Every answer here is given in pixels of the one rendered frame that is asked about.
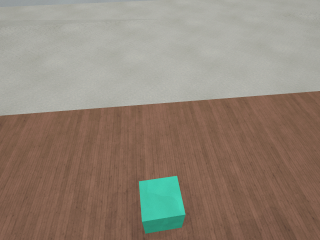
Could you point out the carton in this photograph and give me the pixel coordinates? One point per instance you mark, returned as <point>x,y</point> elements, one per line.
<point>161,204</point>

